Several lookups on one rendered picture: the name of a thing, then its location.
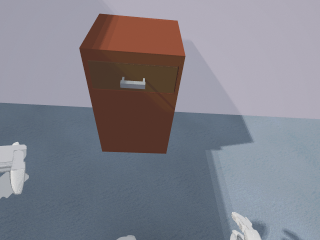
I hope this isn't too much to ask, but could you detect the robot left hand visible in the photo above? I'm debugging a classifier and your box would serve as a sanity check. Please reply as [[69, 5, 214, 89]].
[[0, 142, 29, 199]]

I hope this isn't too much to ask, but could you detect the handle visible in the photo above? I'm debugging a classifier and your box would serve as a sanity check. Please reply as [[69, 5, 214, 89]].
[[120, 77, 146, 89]]

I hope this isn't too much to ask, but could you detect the robot right hand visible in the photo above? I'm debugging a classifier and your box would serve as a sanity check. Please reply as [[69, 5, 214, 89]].
[[230, 212, 262, 240]]

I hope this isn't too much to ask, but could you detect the cabinet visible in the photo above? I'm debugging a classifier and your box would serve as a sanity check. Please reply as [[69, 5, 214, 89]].
[[79, 13, 186, 154]]

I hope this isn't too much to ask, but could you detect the drawer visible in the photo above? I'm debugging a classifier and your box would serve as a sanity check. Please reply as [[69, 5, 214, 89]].
[[87, 60, 178, 93]]

